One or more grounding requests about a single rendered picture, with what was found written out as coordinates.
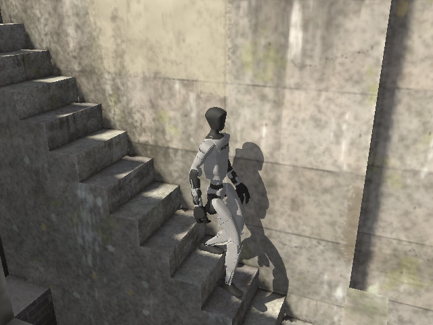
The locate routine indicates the stairs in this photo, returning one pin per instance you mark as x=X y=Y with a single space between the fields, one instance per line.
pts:
x=81 y=215

